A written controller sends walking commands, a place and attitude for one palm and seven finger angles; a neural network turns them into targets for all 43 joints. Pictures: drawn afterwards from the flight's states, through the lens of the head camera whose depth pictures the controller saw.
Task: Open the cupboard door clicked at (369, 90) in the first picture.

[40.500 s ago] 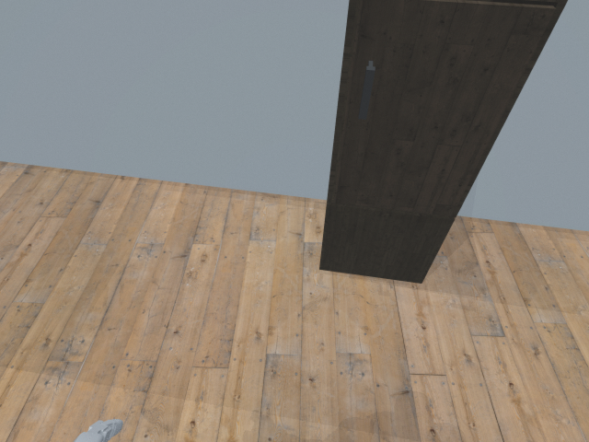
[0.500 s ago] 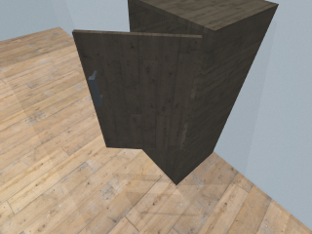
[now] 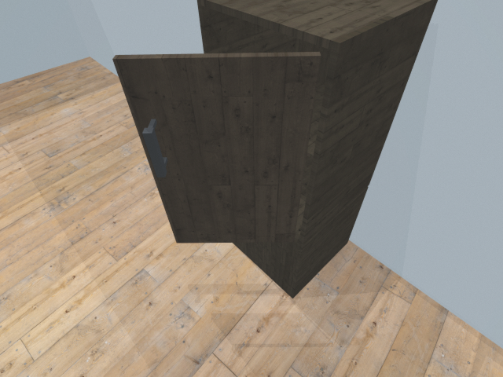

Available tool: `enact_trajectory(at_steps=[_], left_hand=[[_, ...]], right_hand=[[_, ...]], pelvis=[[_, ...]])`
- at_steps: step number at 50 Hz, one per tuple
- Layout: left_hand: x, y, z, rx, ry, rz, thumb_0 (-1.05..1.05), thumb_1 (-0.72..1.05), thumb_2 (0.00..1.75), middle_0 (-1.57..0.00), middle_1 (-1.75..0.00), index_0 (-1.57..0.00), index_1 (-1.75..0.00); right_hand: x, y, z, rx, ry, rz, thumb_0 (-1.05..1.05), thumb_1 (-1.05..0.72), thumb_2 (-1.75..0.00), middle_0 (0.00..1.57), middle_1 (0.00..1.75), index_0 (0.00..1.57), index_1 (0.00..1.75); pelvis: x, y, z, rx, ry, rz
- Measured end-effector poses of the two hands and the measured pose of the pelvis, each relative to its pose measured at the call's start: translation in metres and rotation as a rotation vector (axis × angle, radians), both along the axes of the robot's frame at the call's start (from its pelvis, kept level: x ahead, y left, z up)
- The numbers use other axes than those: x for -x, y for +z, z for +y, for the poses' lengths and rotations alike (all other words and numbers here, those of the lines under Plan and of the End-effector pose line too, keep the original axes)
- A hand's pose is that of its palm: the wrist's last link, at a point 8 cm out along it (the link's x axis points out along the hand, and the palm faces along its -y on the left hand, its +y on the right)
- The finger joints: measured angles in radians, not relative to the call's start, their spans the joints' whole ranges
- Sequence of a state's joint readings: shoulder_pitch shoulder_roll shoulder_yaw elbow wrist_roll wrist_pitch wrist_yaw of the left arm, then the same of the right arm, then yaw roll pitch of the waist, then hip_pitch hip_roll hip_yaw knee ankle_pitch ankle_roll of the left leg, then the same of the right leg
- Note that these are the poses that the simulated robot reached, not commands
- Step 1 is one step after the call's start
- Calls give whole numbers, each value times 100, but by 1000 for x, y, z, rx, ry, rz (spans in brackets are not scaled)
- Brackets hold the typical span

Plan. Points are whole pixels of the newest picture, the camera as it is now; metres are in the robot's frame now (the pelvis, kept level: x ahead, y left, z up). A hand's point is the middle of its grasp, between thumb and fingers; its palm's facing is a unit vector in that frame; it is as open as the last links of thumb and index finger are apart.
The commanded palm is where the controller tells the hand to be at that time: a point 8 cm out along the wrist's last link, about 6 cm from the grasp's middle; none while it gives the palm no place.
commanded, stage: look again from close up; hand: left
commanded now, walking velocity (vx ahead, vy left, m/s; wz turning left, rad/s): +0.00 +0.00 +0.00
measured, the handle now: (157, 148) +0.56 +0.23 +0.06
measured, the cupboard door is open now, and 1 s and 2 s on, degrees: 46 46 46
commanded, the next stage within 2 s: raise the hand with hooked fingers in 0.34 s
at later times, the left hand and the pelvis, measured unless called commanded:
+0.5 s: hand out of the picture +0.06 +0.20 -0.15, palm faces +0.12 -0.97 -0.22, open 7.3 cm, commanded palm +0.12 +0.24 -0.06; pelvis +0.02 +0.02 +0.00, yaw -1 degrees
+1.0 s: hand (112, 357) +0.17 +0.22 -0.02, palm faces +0.23 -0.97 -0.08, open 9.4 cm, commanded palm +0.17 +0.27 -0.02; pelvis +0.02 -0.02 -0.07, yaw +3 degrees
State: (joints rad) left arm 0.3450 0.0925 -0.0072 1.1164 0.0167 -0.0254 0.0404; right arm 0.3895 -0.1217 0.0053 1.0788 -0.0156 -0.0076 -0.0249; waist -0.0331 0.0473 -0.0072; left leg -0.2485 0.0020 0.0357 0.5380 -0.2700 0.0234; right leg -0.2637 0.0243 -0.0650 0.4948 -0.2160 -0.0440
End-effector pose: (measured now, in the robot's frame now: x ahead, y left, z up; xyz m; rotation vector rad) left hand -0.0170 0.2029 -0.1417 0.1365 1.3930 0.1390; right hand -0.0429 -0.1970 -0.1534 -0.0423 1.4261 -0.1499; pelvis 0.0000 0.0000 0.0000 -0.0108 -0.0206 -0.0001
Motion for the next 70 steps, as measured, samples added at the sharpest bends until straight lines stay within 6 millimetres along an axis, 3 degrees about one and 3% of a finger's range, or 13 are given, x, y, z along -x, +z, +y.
enact_trajectory(at_steps=[10,23,26,32,35,39,45,50,54,57,60,64,70], left_hand=[[-38,14,41,-71,-14,-97,1,91,90,-20,-30,-20,-29],[-35,8,34,-36,-11,-10,1,91,90,-20,-30,-20,-29],[-82,36,46,-78,91,-302,3,93,90,-20,-31,-21,-30],[-208,142,49,-102,73,-1039,3,86,87,-20,-35,-21,-34],[-239,167,41,-28,4,-1321,2,80,85,-21,-38,-21,-37],[-228,145,30,88,-127,-1411,1,71,81,-21,-43,-21,-43],[-161,92,45,81,-40,-1176,1,56,75,-23,-52,-23,-51],[-151,124,65,-90,1,-1357,2,44,71,-24,-59,-24,-59],[-190,144,59,-30,-166,-1491,1,35,67,-24,-65,-24,-65],[-224,141,54,94,-276,-1403,1,28,64,-24,-70,-24,-69],[-242,137,59,163,-258,-1275,1,21,61,-25,-74,-25,-74],[-240,153,80,97,-129,-1278,1,12,57,-26,-80,-26,-80],[-224,168,103,-17,-87,-1374,0,-2,51,-27,-89,-27,-89]], right_hand=[[-26,-2,23,-29,41,-52,1,-91,-89,20,30,20,30],[-53,9,-4,49,65,-36,0,-91,-89,20,30,20,30],[-81,22,-16,110,70,-204,1,-91,-89,20,30,20,30],[-175,47,-42,185,105,-618,1,-91,-89,20,30,20,30],[-221,64,-51,205,129,-783,1,-91,-89,20,30,20,30],[-268,84,-59,219,191,-924,1,-91,-89,20,30,20,30],[-308,82,-56,231,279,-981,1,-91,-89,20,30,20,30],[-306,48,-37,177,336,-914,0,-91,-89,20,30,20,30],[-281,15,-21,109,323,-829,1,-90,-89,20,30,20,30],[-251,2,-18,77,250,-756,1,-90,-89,20,30,21,30],[-219,3,-23,82,161,-697,1,-90,-89,21,30,21,30],[-188,15,-38,136,94,-652,1,-90,-89,21,30,21,30],[-175,28,-59,222,134,-625,1,-90,-89,20,30,21,30]], pelvis=[[-7,3,17,-23,-7,6],[-21,5,18,-20,-11,16],[-24,3,15,-25,-10,20],[-26,-7,13,-15,29,57],[-25,-19,7,-21,12,122],[-25,-38,-4,-26,0,176],[-25,-60,-13,-9,22,225],[-20,-71,-17,26,55,243],[-11,-77,-18,42,62,251],[-6,-73,-17,34,49,250],[-8,-64,-14,20,29,242],[-13,-52,-9,6,10,232],[-12,-47,1,13,20,219]])
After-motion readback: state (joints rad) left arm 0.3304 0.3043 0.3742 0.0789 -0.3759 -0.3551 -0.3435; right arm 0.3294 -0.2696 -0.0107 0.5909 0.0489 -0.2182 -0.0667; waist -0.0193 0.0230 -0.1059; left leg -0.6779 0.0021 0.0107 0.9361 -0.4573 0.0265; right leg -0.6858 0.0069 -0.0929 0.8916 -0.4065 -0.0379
